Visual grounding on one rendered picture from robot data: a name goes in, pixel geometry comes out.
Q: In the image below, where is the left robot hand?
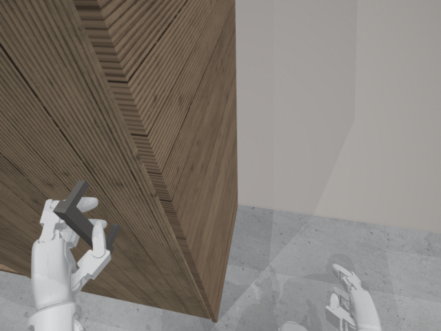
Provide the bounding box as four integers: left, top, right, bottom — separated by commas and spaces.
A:
31, 197, 111, 312

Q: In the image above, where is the handle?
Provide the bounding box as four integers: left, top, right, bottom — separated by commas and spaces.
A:
53, 180, 120, 254

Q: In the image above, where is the robot left forearm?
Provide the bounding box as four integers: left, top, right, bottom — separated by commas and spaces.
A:
28, 301, 86, 331

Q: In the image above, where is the right robot hand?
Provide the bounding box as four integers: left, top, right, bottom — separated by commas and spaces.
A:
326, 264, 382, 331

